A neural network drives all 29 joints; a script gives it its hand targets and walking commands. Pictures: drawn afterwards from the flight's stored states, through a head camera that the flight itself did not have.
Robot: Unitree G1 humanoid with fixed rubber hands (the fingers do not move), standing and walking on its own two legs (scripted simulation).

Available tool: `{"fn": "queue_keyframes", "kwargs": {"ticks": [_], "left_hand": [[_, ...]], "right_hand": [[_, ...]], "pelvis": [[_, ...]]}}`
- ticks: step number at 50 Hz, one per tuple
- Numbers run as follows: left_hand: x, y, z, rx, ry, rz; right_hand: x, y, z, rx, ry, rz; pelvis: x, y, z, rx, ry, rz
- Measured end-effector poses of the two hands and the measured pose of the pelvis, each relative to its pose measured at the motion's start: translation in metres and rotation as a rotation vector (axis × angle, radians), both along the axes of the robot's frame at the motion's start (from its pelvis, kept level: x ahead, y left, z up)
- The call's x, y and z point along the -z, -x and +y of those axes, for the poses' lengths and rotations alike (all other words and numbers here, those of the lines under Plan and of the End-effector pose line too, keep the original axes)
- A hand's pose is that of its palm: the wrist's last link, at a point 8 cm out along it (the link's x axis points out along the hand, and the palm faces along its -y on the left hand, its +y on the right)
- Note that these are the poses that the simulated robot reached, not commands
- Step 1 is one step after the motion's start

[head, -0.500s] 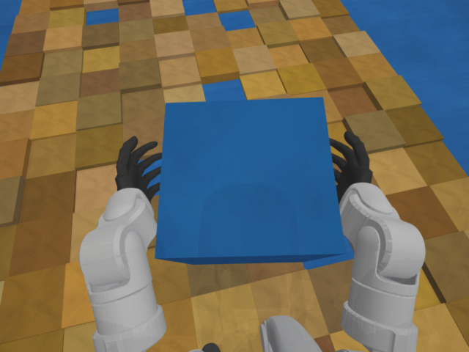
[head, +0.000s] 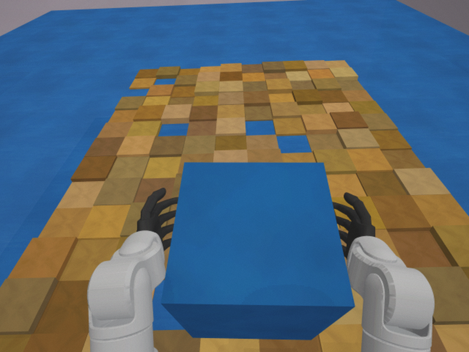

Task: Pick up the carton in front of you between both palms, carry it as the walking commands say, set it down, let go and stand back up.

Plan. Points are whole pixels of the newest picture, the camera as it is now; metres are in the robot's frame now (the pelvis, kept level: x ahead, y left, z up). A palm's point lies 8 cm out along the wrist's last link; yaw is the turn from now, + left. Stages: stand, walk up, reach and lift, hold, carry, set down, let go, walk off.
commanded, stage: carry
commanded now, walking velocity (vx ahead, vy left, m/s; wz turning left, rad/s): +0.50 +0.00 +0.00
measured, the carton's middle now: (252, 257) +0.28 +0.01 +0.06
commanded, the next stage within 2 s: none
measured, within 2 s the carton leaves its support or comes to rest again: neither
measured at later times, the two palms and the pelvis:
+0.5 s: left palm (182, 125) +0.67 +0.20 +0.07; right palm (297, 127) +0.65 -0.10 +0.07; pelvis +0.34 +0.06 -0.01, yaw +0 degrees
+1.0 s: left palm (195, 65) +1.04 +0.22 +0.09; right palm (280, 64) +1.06 -0.08 +0.08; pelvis +0.72 +0.06 -0.02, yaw +1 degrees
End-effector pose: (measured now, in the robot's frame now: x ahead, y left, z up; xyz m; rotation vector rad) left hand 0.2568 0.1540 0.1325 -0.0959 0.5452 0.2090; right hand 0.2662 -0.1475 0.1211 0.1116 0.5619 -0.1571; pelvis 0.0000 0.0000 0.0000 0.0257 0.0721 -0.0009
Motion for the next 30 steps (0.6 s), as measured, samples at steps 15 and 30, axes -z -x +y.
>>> {"fn": "queue_keyframes", "kwargs": {"ticks": [15, 30], "left_hand": [[0.074, -0.260, 0.041, 0.008, 0.065, 0.110], [0.060, -0.504, 0.047, -0.031, 0.030, -0.020]], "right_hand": [[0.059, -0.236, 0.038, 0.113, 0.003, 0.104], [0.042, -0.483, 0.039, 0.100, 0.012, -0.026]], "pelvis": [[0.026, -0.198, 0.053, 0.015, 0.048, -0.004], [0.027, -0.423, 0.054, -0.015, 0.056, 0.030]]}}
